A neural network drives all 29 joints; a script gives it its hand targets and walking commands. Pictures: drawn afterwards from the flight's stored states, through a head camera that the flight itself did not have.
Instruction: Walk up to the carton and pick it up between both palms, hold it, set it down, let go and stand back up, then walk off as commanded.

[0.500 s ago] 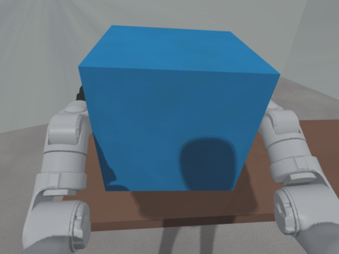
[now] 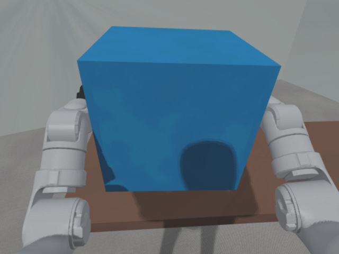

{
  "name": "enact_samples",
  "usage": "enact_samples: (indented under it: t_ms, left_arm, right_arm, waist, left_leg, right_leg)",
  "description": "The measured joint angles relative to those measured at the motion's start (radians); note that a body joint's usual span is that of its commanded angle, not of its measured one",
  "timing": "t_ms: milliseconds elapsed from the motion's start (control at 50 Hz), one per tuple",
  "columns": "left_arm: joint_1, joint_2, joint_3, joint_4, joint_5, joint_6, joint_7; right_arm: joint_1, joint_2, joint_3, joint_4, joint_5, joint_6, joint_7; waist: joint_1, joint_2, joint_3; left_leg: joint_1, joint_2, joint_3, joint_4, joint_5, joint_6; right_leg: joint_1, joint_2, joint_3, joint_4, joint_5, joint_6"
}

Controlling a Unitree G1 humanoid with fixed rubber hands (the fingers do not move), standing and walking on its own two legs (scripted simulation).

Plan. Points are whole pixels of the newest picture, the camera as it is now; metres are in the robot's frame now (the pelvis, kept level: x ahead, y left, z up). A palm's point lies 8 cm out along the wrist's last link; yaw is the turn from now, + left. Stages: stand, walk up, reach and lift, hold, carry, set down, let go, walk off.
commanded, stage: hold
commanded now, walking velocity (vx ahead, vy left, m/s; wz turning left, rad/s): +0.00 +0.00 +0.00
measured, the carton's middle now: (172, 105) +0.38 +0.00 +0.25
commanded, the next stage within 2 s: none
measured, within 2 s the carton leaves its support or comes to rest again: neither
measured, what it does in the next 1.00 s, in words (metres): stands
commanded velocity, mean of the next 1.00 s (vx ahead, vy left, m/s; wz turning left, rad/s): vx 0.00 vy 0.00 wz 0.00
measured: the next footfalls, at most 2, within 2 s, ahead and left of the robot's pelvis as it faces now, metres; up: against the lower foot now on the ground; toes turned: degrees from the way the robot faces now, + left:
none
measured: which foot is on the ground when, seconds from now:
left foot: down 0.00-1.00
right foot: down 0.00-1.00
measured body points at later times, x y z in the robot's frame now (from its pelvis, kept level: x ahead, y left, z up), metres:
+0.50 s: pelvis +0.00 +0.00 +0.00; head -0.09 +0.01 +0.44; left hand +0.38 +0.19 +0.28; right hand +0.38 -0.19 +0.28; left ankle +0.03 +0.13 -0.75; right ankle +0.02 -0.13 -0.75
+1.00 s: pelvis +0.00 +0.00 +0.00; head -0.08 +0.01 +0.44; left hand +0.38 +0.19 +0.27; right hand +0.38 -0.19 +0.27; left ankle +0.03 +0.13 -0.75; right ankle +0.02 -0.13 -0.75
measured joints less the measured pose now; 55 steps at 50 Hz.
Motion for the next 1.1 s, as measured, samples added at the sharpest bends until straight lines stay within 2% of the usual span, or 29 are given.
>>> enact_samples:
  t_ms: [460, 1100]
  left_arm:
    - [-0.061, 0.009, 0.0, 0.035, 0.0, 0.004, -0.003]
    - [-0.047, 0.006, 0.0, 0.036, 0.0, 0.004, -0.008]
  right_arm:
    - [-0.024, -0.016, 0.0, 0.0, 0.0, 0.009, 0.005]
    - [-0.026, -0.016, 0.0, 0.0, 0.0, 0.029, 0.002]
  waist:
    - [0.0, 0.002, -0.004]
    - [0.0, 0.004, -0.005]
  left_leg:
    - [-0.001, 0.0, 0.0, 0.0, 0.005, 0.0]
    - [-0.003, 0.0, 0.0, 0.0, 0.003, 0.0]
  right_leg:
    - [0.0, 0.0, 0.0, -0.003, 0.005, 0.0]
    - [0.0, 0.0, 0.0, -0.006, 0.006, 0.0]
